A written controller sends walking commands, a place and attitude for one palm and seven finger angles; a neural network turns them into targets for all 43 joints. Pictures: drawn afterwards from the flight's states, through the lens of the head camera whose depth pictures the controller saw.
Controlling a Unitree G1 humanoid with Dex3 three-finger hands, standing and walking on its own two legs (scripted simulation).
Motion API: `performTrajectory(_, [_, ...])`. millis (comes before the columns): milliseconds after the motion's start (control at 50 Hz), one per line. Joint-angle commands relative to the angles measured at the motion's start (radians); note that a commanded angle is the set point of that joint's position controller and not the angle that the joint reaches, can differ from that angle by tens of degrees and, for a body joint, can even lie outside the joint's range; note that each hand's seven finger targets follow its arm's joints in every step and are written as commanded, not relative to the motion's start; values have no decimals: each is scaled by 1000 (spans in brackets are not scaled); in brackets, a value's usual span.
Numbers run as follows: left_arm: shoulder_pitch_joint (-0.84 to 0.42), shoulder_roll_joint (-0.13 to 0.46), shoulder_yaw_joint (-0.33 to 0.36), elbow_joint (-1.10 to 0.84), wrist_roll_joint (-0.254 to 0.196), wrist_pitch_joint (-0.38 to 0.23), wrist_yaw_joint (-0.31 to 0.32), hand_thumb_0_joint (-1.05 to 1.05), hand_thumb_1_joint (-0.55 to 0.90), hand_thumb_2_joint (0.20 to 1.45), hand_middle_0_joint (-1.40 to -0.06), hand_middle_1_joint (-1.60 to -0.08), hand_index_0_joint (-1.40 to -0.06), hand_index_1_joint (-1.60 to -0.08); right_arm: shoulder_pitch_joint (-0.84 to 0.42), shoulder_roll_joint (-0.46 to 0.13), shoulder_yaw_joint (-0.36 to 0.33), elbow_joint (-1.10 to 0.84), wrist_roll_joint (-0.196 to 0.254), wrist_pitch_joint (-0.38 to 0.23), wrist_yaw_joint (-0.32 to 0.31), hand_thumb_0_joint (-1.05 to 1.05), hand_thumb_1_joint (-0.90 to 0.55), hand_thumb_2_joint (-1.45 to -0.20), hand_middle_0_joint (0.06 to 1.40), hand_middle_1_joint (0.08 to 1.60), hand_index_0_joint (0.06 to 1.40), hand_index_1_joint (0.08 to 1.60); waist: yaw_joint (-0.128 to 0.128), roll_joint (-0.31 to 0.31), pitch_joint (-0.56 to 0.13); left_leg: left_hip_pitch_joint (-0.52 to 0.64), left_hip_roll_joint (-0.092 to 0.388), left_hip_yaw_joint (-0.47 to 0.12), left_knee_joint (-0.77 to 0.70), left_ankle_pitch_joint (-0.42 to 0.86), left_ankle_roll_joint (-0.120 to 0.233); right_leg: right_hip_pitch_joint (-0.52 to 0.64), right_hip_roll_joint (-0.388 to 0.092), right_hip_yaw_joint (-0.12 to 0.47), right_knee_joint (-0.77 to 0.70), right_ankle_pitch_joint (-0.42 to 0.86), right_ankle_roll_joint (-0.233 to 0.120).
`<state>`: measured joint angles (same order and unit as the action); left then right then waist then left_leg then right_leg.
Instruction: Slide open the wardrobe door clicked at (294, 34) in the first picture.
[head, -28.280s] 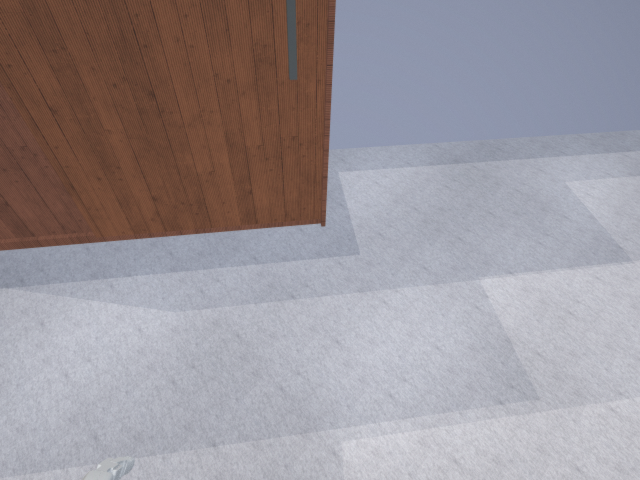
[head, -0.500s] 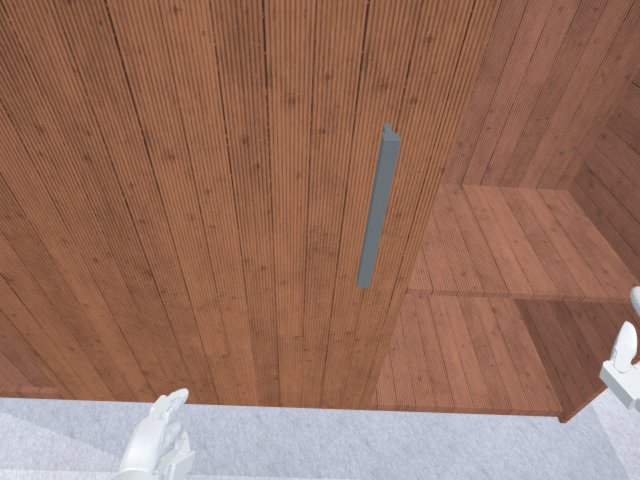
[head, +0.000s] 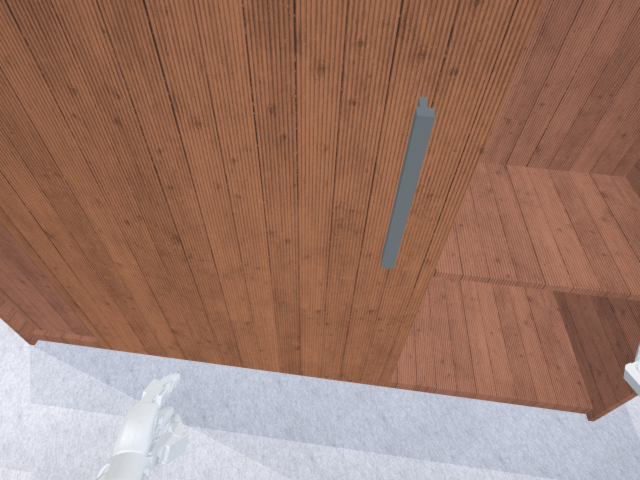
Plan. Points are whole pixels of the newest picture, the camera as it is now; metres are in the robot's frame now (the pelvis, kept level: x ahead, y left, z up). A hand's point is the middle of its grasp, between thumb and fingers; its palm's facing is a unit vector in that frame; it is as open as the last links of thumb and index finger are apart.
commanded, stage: step back with the hand held close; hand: right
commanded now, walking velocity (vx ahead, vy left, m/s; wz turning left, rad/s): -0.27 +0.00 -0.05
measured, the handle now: (402, 193) +0.52 -0.11 +0.08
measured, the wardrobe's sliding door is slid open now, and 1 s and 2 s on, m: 0.63 0.63 0.63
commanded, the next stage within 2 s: stop stepping back and stand still in 0.76 s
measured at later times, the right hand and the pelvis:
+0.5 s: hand out of the picture +0.11 -0.27 +0.17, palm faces +0.50 +0.76 -0.41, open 7.4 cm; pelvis -0.08 +0.00 -0.02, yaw -3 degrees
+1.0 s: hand out of the picture -0.02 -0.30 +0.18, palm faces +0.59 +0.71 -0.39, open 7.4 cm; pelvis -0.19 +0.00 -0.02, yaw -9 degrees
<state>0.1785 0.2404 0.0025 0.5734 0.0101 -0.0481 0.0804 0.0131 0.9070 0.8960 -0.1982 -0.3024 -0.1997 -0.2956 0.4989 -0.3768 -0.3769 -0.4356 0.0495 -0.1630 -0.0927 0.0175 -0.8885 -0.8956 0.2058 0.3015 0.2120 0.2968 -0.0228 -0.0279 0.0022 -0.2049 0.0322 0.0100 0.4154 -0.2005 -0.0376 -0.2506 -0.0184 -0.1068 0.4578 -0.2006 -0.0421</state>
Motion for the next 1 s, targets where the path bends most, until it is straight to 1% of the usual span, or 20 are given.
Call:
performTrajectory(0, [-86,109,51,-185,-10,-40,16,0,900,900,-200,-300,-200,-300,7,-223,-182,-230,4,-78,-35,0,-900,-900,200,300,200,300,-7,-6,-179,61,13,-35,42,334,26,34,-73,112,-52,304,-3])
performTrajectory(80, [-73,113,53,-193,-14,-49,15,0,900,900,-200,-300,-200,-300,14,-208,-180,-235,0,-97,-39,0,-900,-900,200,300,200,300,-4,-51,-151,80,-3,-36,87,237,20,-77,-98,131,-93,139,-19])
performTrajectory(160, [-63,123,55,-198,-16,-79,16,0,900,900,-200,-300,-200,-300,-5,-194,-180,-245,-17,-122,-44,0,-900,-900,200,300,200,300,-1,-113,-111,160,-25,-20,180,139,15,-277,-131,181,-175,-187,-50])
performTrajectory(240, [-42,126,57,-188,-16,-110,18,0,900,900,-200,-300,-200,-300,-43,-187,-182,-234,-34,-146,-47,0,-900,-900,200,300,200,300,6,-78,-67,176,-29,-32,208,44,14,-420,-148,210,-189,-453,-70])
performTrajectory(360, [-18,112,56,-158,-4,-149,16,0,900,900,-200,-300,-200,-300,-113,-194,-169,-273,-42,-173,-56,0,-900,-900,200,300,200,300,17,-7,-51,-48,16,-120,43,-183,53,-292,-68,181,-56,-441,-33])
performTrajectory(420, [-16,102,48,-141,1,-160,18,0,900,900,-200,-300,-200,-300,-122,-201,-167,-280,-36,-182,-63,0,-900,-900,200,300,200,300,19,-31,-63,-107,15,-113,25,-198,55,-221,-60,195,-62,-390,-19])
performTrajectory(480, [-15,106,53,-137,-2,-166,16,0,900,900,-200,-300,-200,-300,-91,-203,-182,-249,-38,-190,-65,0,-900,-900,200,300,200,300,16,-49,-72,-71,-13,-105,51,-210,50,-262,-74,224,-95,-451,-25])
performTrajectory(540, [-28,105,55,-142,-3,-171,17,0,900,900,-200,-300,-200,-300,-63,-217,-205,-247,-37,-202,-61,0,-900,-900,200,300,200,300,9,-57,-102,26,-50,-85,141,-25,34,-310,-105,249,-134,-395,-42])
performTrajectory(620, [-26,121,70,-150,-5,-170,11,0,900,900,-200,-300,-200,-300,-43,-209,-224,-201,-47,-211,-46,0,-900,-900,200,300,200,300,7,-69,-74,122,-65,-129,220,-80,38,-509,-133,243,-135,-575,-70])
performTrajectory(680, [-20,111,78,-150,-6,-166,1,0,900,900,-200,-300,-200,-300,-55,-226,-230,-246,-39,-216,-37,0,-900,-900,200,300,200,300,11,12,-71,-60,-20,-220,124,-203,81,-403,-72,181,3,-533,-38])
performTrajectory(740, [24,81,83,-102,3,-146,-16,0,900,900,-200,-300,-200,-300,-77,-254,-212,-294,-24,-221,-43,0,-900,-900,200,300,200,300,34,224,-104,-537,206,-460,-195,-484,179,11,44,92,497,-286,40])
performTrajectory(760, [32,65,80,-74,7,-128,-29,0,900,900,-200,-300,-200,-300,-94,-254,-196,-304,-22,-213,-43,0,-900,-900,200,300,200,300,42,298,-125,-594,249,-452,-238,-505,193,84,46,109,633,-255,43])
performTrajectory(780, [31,60,74,-71,8,-124,-32,0,900,900,-200,-300,-200,-300,-123,-254,-198,-305,-24,-208,-45,0,-900,-900,200,300,200,300,43,320,-100,-593,227,-379,-219,-406,169,98,30,120,605,-287,32])
performTrajectory(820, [28,73,64,-84,1,-132,-15,0,900,900,-200,-300,-200,-300,-176,-246,-183,-299,-22,-197,-43,0,-900,-900,200,300,200,300,61,167,-7,-561,123,-274,-89,-293,91,93,25,123,226,-293,13])
performTrajectory(840, [16,113,63,-99,0,-145,-2,0,900,900,-200,-300,-200,-300,-208,-224,-170,-316,-15,-206,-41,0,-900,-900,200,300,200,300,64,-107,34,-505,7,-208,155,-311,49,-50,-88,285,-79,-438,-43])
performTrajectory(860, [-8,145,63,-115,3,-174,15,0,900,900,-200,-300,-200,-300,-222,-212,-199,-317,-28,-220,-55,0,-900,-900,200,300,200,300,49,-462,3,-264,-134,-36,637,-275,-5,-342,-348,536,-337,-652,-142])
performTrajectory(880, [11,86,74,-101,5,-199,21,0,900,900,-200,-300,-200,-300,-233,-259,-242,-299,-36,-214,-62,0,-900,-900,200,300,200,300,34,-353,-81,-198,-129,-79,949,-285,-1,-403,-382,504,-336,-590,-160])
performTrajectory(900, [33,92,95,-101,-18,-209,8,0,900,900,-200,-300,-200,-300,-223,-283,-245,-344,-20,-226,-54,0,-900,-900,200,300,200,300,33,-237,-140,-243,-136,-95,1010,-290,-2,-292,-340,465,-272,-506,-149])
performTrajectory(920, [17,114,107,-98,-21,-222,-6,0,900,900,-200,-300,-200,-300,-100,-233,-233,-272,-10,-206,-48,0,-900,-900,200,300,200,300,19,-160,-147,-322,-116,-83,986,-284,-2,-178,-316,382,-204,-452,-143])
performTrajectory(980, [-19,98,81,-111,-28,-217,-26,0,900,900,-200,-300,-200,-300,-35,-166,-166,-322,6,-156,-55,0,-900,-900,200,300,200,300,13,-172,-107,-255,-80,37,699,-312,12,-143,-264,265,-251,-508,-76])
